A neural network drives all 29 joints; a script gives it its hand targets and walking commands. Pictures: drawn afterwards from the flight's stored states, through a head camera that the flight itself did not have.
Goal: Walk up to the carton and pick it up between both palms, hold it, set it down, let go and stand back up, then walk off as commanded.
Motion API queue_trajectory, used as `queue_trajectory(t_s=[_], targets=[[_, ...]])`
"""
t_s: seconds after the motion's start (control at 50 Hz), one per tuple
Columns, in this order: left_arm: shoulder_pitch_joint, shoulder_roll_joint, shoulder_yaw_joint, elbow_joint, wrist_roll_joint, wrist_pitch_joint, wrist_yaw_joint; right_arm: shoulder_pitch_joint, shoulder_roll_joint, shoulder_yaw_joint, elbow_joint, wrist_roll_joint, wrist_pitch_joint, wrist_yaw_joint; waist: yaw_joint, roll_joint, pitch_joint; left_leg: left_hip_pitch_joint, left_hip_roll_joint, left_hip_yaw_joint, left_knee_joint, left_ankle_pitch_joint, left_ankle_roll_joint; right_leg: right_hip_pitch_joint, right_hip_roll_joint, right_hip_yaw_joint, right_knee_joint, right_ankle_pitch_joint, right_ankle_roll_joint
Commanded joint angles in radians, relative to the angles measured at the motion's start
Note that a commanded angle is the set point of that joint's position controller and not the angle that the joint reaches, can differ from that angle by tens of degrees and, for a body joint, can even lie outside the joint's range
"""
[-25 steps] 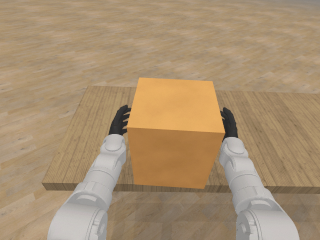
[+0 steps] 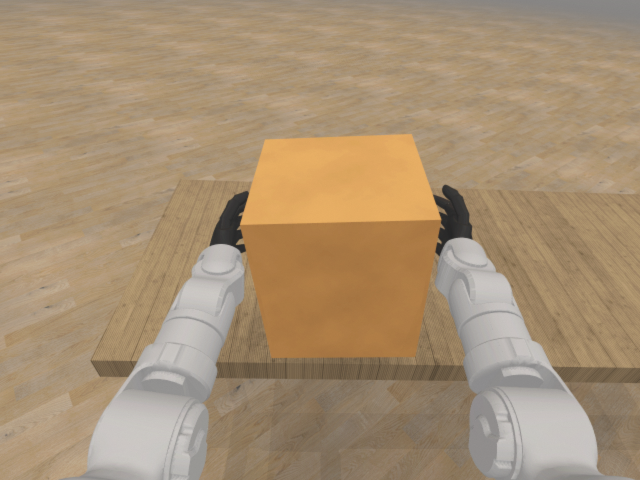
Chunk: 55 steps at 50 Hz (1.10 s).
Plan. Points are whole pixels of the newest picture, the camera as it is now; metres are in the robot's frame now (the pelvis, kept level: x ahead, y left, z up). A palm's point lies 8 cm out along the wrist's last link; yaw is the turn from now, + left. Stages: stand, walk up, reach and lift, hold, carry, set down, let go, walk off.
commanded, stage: reach and lift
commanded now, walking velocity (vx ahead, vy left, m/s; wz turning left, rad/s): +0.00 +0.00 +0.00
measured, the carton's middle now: (340, 248) +0.42 -0.05 +0.11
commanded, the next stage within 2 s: hold in 1.62 s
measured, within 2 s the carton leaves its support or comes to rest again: neither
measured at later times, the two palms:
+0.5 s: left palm (206, 222) +0.40 +0.12 +0.18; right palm (446, 220) +0.38 -0.17 +0.19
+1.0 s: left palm (197, 203) +0.40 +0.13 +0.21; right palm (446, 196) +0.39 -0.17 +0.22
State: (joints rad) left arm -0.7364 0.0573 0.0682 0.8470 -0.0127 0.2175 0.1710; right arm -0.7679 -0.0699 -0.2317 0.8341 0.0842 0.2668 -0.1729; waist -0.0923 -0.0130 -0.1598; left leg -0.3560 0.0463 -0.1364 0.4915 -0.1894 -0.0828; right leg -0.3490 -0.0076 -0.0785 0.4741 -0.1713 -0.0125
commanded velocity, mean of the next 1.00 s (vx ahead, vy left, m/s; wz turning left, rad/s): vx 0.00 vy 0.00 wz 0.00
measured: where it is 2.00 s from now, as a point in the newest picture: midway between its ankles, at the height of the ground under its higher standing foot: outside the picture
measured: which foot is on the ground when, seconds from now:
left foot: down 0.00-1.00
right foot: down 0.00-1.00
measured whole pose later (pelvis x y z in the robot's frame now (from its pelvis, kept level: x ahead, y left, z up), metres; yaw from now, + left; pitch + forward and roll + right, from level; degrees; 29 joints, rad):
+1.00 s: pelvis +0.00 +0.01 +0.00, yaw +0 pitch +2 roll -1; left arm -0.86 0.11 0.11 0.67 -0.02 0.56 0.13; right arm -0.93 -0.12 -0.19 0.77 0.22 0.52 -0.26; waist -0.07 -0.01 -0.18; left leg -0.36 0.04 -0.14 0.49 -0.18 -0.08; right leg -0.34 -0.01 -0.08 0.46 -0.16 -0.01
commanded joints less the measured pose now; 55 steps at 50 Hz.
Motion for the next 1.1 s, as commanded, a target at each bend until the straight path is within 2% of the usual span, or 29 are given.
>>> queue_trajectory(t_s=[0.0, 0.02, 0.08, 0.1, 0.14, 0.2, 0.24, 0.26, 0.28, 0.3, 0.36, 0.38, 0.42, 0.44, 0.46, 0.56, 0.62, 0.64, 0.66, 0.74, 0.76, 0.78, 0.82, 0.84, 0.9, 0.94, 1.0, 1.02, 1.08], targets=[[-1.096, -0.762, -0.319, -0.515, -0.105, -0.028, -0.136, -1.01, 0.872, 0.501, -0.459, 0.167, -0.047, 0.135, 0.02, 0.045, -0.669, 0.077, -0.15, 0.107, -0.124, 0.042, 0.081, 0.351, 0.043, 0.092, -0.086, 0.217, 0.075], [-1.114, -0.726, -0.307, -0.564, -0.116, -0.028, -0.13, -1.003, 0.889, 0.525, -0.489, 0.188, -0.034, 0.131, 0.051, 0.031, -0.689, 0.061, -0.15, 0.104, -0.114, 0.065, 0.087, 0.371, 0.035, 0.103, -0.076, 0.254, 0.074], [-1.103, -0.747, -0.297, -0.544, -0.099, 0.005, -0.13, -0.966, 0.858, 0.5, -0.412, 0.181, -0.004, 0.125, 0.027, 0.055, -0.639, 0.09, -0.144, 0.097, -0.12, 0.067, 0.075, 0.341, 0.045, 0.095, -0.086, 0.223, 0.063], [-1.087, -0.726, -0.295, -0.53, -0.106, 0.027, -0.137, -1.026, 0.857, 0.53, -0.478, 0.204, -0.004, 0.123, 0.051, 0.034, -0.636, 0.077, -0.148, 0.102, -0.115, 0.059, 0.081, 0.359, 0.041, 0.107, -0.094, 0.213, 0.068], [-1.054, -0.696, -0.245, -0.511, -0.082, 0.05, -0.143, -1.017, 0.851, 0.528, -0.464, 0.214, 0.023, 0.114, 0.061, -0.01, -0.584, 0.046, -0.156, 0.099, -0.125, 0.022, 0.099, 0.394, 0.03, 0.12, -0.094, 0.205, 0.072], [-1.05, -0.681, -0.202, -0.489, -0.065, 0.078, -0.152, -1.04, 0.866, 0.542, -0.486, 0.214, 0.03, 0.115, 0.093, -0.018, -0.605, 0.047, -0.151, 0.108, -0.132, 0.025, 0.103, 0.41, 0.022, 0.131, -0.112, 0.172, 0.073], [-1.066, -0.697, -0.223, -0.504, -0.084, 0.093, -0.152, -1.081, 0.863, 0.546, -0.493, 0.243, 0.038, 0.109, 0.079, 0.003, -0.606, 0.06, -0.158, 0.116, -0.133, 0.056, 0.091, 0.413, 0.042, 0.116, -0.099, 0.227, 0.072], [-1.118, -0.711, -0.262, -0.586, -0.099, 0.093, -0.151, -1.078, 0.862, 0.562, -0.509, 0.254, 0.043, 0.106, 0.068, 0.022, -0.666, 0.072, -0.159, 0.107, -0.12, 0.082, 0.086, 0.425, 0.039, 0.119, -0.095, 0.242, 0.072], [-1.091, -0.696, -0.239, -0.594, -0.096, 0.104, -0.148, -1.068, 0.888, 0.593, -0.538, 0.281, 0.054, 0.1, 0.092, -0.003, -0.679, 0.073, -0.16, 0.101, -0.113, 0.11, 0.093, 0.471, 0.04, 0.128, -0.089, 0.301, 0.079], [-1.073, -0.672, -0.23, -0.586, -0.095, 0.11, -0.155, -1.05, 0.878, 0.598, -0.539, 0.283, 0.071, 0.091, 0.085, -0.017, -0.663, 0.061, -0.165, 0.105, -0.11, 0.12, 0.093, 0.5, 0.032, 0.138, -0.079, 0.351, 0.088], [-1.119, -0.704, -0.285, -0.637, -0.12, 0.134, -0.158, -1.105, 0.856, 0.598, -0.581, 0.302, 0.076, 0.081, 0.057, 0.02, -0.714, 0.077, -0.164, 0.098, -0.104, 0.119, 0.08, 0.486, 0.042, 0.128, -0.079, 0.335, 0.081], [-1.117, -0.703, -0.288, -0.627, -0.13, 0.138, -0.156, -1.134, 0.879, 0.615, -0.616, 0.31, 0.084, 0.08, 0.082, -0.001, -0.703, 0.071, -0.165, 0.097, -0.103, 0.101, 0.089, 0.474, 0.044, 0.132, -0.082, 0.293, 0.088], [-1.157, -0.701, -0.276, -0.611, -0.125, 0.156, -0.156, -1.118, 0.856, 0.559, -0.543, 0.283, 0.107, 0.082, 0.06, 0.01, -0.653, 0.078, -0.158, 0.099, -0.118, 0.057, 0.084, 0.409, 0.044, 0.121, -0.107, 0.232, 0.074], [-1.12, -0.704, -0.282, -0.605, -0.133, 0.168, -0.158, -1.141, 0.862, 0.586, -0.588, 0.309, 0.104, 0.078, 0.076, 0.008, -0.696, 0.086, -0.155, 0.1, -0.111, 0.09, 0.084, 0.444, 0.041, 0.128, -0.105, 0.261, 0.074], [-1.156, -0.712, -0.298, -0.656, -0.151, 0.162, -0.153, -1.124, 0.864, 0.576, -0.58, 0.301, 0.111, 0.079, 0.052, 0.002, -0.71, 0.103, -0.156, 0.091, -0.107, 0.093, 0.076, 0.434, 0.05, 0.12, -0.108, 0.258, 0.071], [-1.173, -0.676, -0.218, -0.553, -0.118, 0.207, -0.166, -1.17, 0.843, 0.509, -0.493, 0.286, 0.143, 0.081, 0.074, -0.017, -0.601, 0.077, -0.151, 0.104, -0.13, -0.002, 0.09, 0.386, 0.038, 0.128, -0.14, 0.126, 0.067], [-1.205, -0.676, -0.246, -0.61, -0.145, 0.213, -0.163, -1.182, 0.844, 0.522, -0.515, 0.312, 0.152, 0.08, 0.061, 0.009, -0.677, 0.077, -0.153, 0.104, -0.125, 0.045, 0.085, 0.418, 0.04, 0.131, -0.129, 0.192, 0.07], [-1.176, -0.672, -0.211, -0.559, -0.132, 0.222, -0.167, -1.181, 0.844, 0.513, -0.497, 0.308, 0.166, 0.078, 0.069, -0.008, -0.639, 0.064, -0.155, 0.104, -0.129, 0.022, 0.085, 0.421, 0.043, 0.126, -0.134, 0.178, 0.068], [-1.209, -0.669, -0.216, -0.59, -0.131, 0.22, -0.165, -1.155, 0.848, 0.505, -0.459, 0.317, 0.166, 0.079, 0.064, 0.017, -0.647, 0.086, -0.151, 0.104, -0.122, 0.039, 0.082, 0.417, 0.044, 0.128, -0.129, 0.189, 0.066], [-1.177, -0.648, -0.173, -0.564, -0.109, 0.242, -0.179, -1.168, 0.835, 0.499, -0.471, 0.324, 0.175, 0.076, 0.073, -0.008, -0.661, 0.081, -0.152, 0.108, -0.129, 0.066, 0.087, 0.449, 0.05, 0.121, -0.119, 0.241, 0.074], [-1.141, -0.644, -0.168, -0.553, -0.103, 0.254, -0.18, -1.142, 0.806, 0.486, -0.451, 0.33, 0.185, 0.075, 0.072, 0.019, -0.636, 0.075, -0.158, 0.112, -0.128, 0.078, 0.079, 0.46, 0.05, 0.123, -0.117, 0.262, 0.075], [-1.151, -0.632, -0.17, -0.558, -0.108, 0.252, -0.188, -1.178, 0.814, 0.504, -0.491, 0.342, 0.181, 0.068, 0.078, -0.013, -0.666, 0.066, -0.158, 0.108, -0.127, 0.09, 0.083, 0.478, 0.05, 0.123, -0.113, 0.302, 0.075], [-1.206, -0.666, -0.212, -0.614, -0.131, 0.249, -0.181, -1.177, 0.818, 0.501, -0.491, 0.35, 0.182, 0.07, 0.06, 0.043, -0.688, 0.089, -0.158, 0.106, -0.127, 0.095, 0.074, 0.47, 0.056, 0.113, -0.108, 0.291, 0.07], [-1.218, -0.674, -0.24, -0.667, -0.146, 0.25, -0.177, -1.201, 0.827, 0.526, -0.541, 0.365, 0.181, 0.068, 0.058, 0.034, -0.749, 0.113, -0.157, 0.103, -0.113, 0.147, 0.07, 0.496, 0.058, 0.115, -0.103, 0.351, 0.07], [-1.209, -0.677, -0.239, -0.637, -0.145, 0.268, -0.174, -1.219, 0.81, 0.522, -0.548, 0.369, 0.194, 0.066, 0.066, 0.031, -0.725, 0.122, -0.153, 0.101, -0.111, 0.144, 0.061, 0.463, 0.065, 0.11, -0.12, 0.327, 0.066], [-1.217, -0.679, -0.244, -0.622, -0.146, 0.285, -0.174, -1.223, 0.779, 0.51, -0.514, 0.375, 0.208, 0.067, 0.051, 0.041, -0.674, 0.122, -0.151, 0.097, -0.115, 0.117, 0.059, 0.432, 0.071, 0.097, -0.117, 0.287, 0.066], [-1.235, -0.663, -0.243, -0.619, -0.155, 0.29, -0.167, -1.275, 0.818, 0.515, -0.551, 0.382, 0.21, 0.069, 0.077, 0.021, -0.731, 0.12, -0.148, 0.101, -0.105, 0.094, 0.063, 0.423, 0.067, 0.111, -0.126, 0.253, 0.06], [-1.27, -0.71, -0.276, -0.658, -0.171, 0.285, -0.16, -1.289, 0.811, 0.512, -0.561, 0.387, 0.21, 0.073, 0.077, 0.065, -0.741, 0.123, -0.149, 0.1, -0.112, 0.086, 0.056, 0.403, 0.066, 0.107, -0.128, 0.232, 0.057], [-1.266, -0.696, -0.268, -0.691, -0.177, 0.296, -0.152, -1.253, 0.799, 0.511, -0.546, 0.394, 0.227, 0.077, 0.065, 0.046, -0.731, 0.154, -0.144, 0.089, -0.098, 0.121, 0.053, 0.389, 0.073, 0.103, -0.123, 0.27, 0.06]])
